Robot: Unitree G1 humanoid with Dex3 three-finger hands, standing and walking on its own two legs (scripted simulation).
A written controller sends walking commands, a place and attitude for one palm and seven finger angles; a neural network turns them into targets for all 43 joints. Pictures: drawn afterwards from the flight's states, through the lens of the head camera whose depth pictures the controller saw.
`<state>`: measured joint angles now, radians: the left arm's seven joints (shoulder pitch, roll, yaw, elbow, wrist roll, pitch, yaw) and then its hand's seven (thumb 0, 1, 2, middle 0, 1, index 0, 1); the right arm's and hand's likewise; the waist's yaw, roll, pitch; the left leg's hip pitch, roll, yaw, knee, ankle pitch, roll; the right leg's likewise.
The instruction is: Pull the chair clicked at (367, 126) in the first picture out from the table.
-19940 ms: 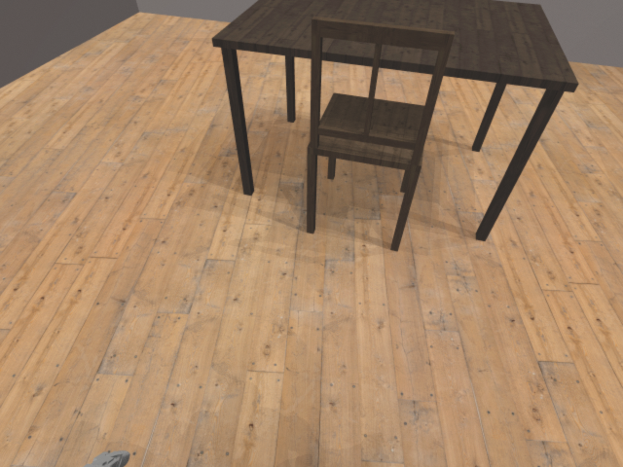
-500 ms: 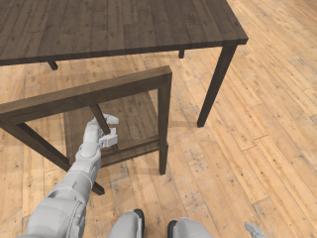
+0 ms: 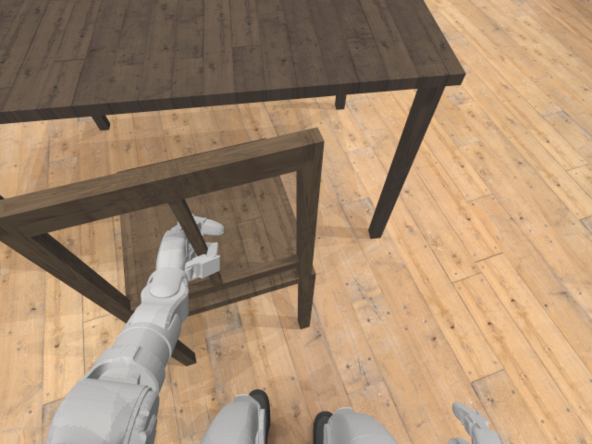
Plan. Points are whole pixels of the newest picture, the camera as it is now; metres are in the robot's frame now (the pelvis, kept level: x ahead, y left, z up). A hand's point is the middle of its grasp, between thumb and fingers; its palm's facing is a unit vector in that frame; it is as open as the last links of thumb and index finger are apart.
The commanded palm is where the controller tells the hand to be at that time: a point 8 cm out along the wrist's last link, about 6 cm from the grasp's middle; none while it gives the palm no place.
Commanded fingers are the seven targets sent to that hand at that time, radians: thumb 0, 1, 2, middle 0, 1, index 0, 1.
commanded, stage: stop walking, hand still on the chair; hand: left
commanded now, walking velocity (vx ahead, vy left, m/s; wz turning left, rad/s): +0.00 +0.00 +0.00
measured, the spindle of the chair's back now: (200, 246) +0.40 +0.16 -0.06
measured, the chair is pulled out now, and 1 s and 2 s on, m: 0.17 0.19 0.19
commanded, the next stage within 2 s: open the thumb and straighten the fingers in 0.96 s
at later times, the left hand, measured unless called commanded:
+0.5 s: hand (213, 266) +0.36 +0.13 -0.05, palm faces +0.02 -0.99 -0.13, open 5.2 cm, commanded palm +0.35 +0.18 -0.03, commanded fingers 0.00 0.90 0.90 -0.50 -1.45 -0.50 -1.45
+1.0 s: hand (213, 266) +0.37 +0.13 -0.05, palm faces +0.03 -0.99 -0.14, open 5.3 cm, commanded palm +0.35 +0.18 -0.03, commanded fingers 0.00 0.90 0.90 -0.50 -1.45 -0.50 -1.45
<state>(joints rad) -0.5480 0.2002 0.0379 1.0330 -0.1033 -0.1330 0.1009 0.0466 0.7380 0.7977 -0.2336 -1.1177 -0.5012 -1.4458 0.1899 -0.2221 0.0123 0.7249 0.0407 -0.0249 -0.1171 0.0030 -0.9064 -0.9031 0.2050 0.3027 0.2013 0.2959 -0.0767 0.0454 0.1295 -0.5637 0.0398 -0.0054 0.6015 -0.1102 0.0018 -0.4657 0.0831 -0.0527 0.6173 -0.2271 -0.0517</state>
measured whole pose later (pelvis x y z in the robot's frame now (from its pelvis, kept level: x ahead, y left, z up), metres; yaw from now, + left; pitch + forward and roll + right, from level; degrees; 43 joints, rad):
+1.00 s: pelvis +0.11 +0.00 +0.02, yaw +1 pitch +0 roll +0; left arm -0.09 0.11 -0.07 0.76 -0.09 -0.05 0.08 0.10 0.73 0.82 -0.20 -1.10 -0.50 -1.45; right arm 0.20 -0.23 0.03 0.68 0.02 0.04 -0.12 0.01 -0.91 -0.90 0.20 0.30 0.20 0.30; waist -0.02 0.04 0.01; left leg -0.23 0.00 0.01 0.44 -0.21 0.00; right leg -0.10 0.05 -0.03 0.40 -0.30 -0.05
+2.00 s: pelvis +0.07 +0.02 -0.03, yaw +1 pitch +10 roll -1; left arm -0.15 0.15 0.02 0.52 -0.07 0.22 0.06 -0.01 -0.53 0.20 -0.01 -0.03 -0.02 -0.03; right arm 0.26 -0.25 0.02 0.57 0.04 0.03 -0.03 0.01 -0.91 -0.90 0.20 0.30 0.20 0.30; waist -0.06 0.04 -0.13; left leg -0.73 0.00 0.02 0.90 -0.35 0.04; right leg -0.61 0.04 -0.04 0.89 -0.46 -0.03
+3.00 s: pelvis +0.07 +0.00 -0.06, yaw +3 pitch +12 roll -2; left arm 0.63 0.18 -0.01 -0.28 -0.15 -0.23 0.00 -0.02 -0.54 0.20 0.00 0.00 -0.01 0.00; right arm 0.27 -0.22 -0.02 0.52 0.03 -0.17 -0.03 0.01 -0.91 -0.90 0.20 0.30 0.20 0.30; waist -0.01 0.05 -0.18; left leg -0.87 0.00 -0.05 1.11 -0.45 0.00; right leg -0.72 0.05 -0.11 1.09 -0.58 -0.07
